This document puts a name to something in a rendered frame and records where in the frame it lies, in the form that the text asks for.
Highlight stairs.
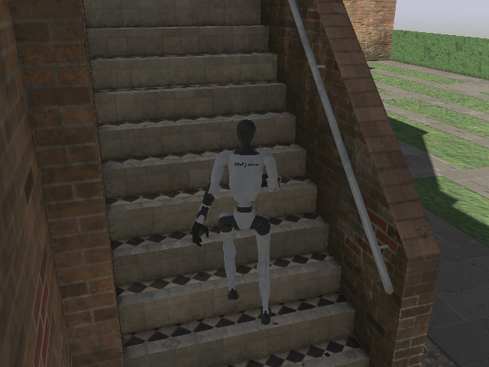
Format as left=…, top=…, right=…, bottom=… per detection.
left=83, top=0, right=370, bottom=367

